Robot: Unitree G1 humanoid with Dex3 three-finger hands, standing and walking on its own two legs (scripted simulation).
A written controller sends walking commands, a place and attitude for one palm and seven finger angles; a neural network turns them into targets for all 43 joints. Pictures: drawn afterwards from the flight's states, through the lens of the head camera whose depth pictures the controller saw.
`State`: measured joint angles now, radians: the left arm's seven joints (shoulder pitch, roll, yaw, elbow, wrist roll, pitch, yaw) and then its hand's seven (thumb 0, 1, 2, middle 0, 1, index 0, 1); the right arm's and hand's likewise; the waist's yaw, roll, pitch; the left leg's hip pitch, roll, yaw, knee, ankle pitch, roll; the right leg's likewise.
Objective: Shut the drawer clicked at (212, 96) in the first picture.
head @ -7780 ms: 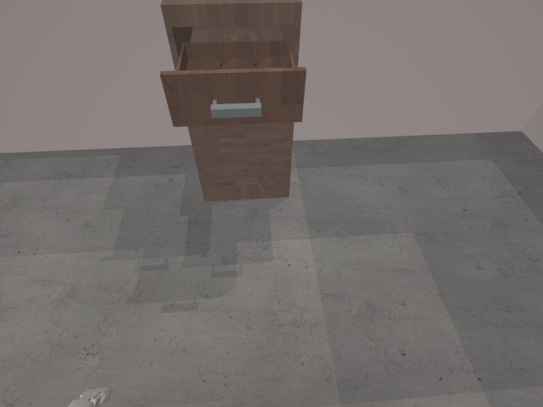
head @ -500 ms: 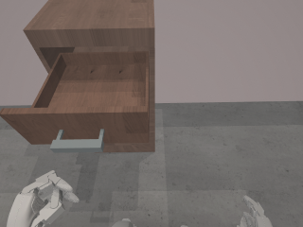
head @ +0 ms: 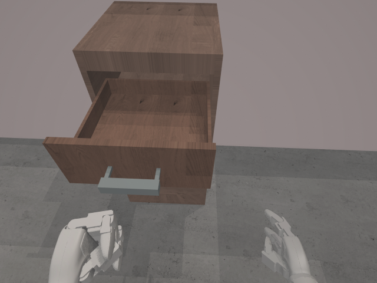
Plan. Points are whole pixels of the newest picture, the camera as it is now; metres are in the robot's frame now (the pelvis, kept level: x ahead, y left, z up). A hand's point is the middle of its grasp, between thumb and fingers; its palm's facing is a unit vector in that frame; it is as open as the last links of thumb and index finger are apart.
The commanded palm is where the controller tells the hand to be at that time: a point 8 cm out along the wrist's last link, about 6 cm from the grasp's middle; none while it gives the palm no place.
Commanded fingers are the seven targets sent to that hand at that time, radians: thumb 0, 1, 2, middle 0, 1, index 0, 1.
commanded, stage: raise the hand and make a fist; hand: left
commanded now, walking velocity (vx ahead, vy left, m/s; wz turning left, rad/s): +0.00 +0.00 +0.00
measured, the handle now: (131, 178) +0.34 +0.17 +0.03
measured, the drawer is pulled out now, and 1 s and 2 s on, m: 0.30 0.30 0.30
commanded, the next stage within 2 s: bring the fist close to the handle in 0.46 s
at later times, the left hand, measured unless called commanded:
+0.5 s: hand (132, 247) +0.16 +0.11 +0.12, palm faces +0.07 -1.00 -0.05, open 3.2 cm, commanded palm +0.11 +0.16 +0.13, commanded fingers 0.00 0.90 0.90 -1.40 -1.60 -1.40 -1.60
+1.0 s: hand (130, 239) +0.18 +0.12 +0.08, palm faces +0.06 -1.00 -0.04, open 3.3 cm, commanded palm +0.15 +0.17 +0.08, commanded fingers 0.00 0.90 0.90 -1.40 -1.60 -1.40 -1.60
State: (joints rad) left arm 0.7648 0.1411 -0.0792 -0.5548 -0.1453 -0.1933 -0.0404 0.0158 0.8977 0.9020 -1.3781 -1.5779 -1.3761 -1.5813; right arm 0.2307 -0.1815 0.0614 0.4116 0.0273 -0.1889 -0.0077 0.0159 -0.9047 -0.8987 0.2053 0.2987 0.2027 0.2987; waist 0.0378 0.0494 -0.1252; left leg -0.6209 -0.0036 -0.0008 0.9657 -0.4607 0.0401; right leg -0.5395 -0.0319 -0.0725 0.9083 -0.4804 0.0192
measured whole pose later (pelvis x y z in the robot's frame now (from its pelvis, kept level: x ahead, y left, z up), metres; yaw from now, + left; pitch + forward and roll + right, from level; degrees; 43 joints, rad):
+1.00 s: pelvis +0.01 -0.04 +0.00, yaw +1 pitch +9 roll -1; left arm 0.63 0.17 0.10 -0.24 -0.25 -0.33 -0.18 0.02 0.90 0.90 -1.40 -1.60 -1.40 -1.60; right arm 0.24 -0.24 -0.01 0.53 0.04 -0.19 -0.06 0.02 -0.91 -0.90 0.20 0.30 0.20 0.30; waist 0.00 0.04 -0.12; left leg -0.64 0.02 -0.03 0.92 -0.44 -0.02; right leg -0.57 0.00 -0.10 0.91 -0.49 -0.04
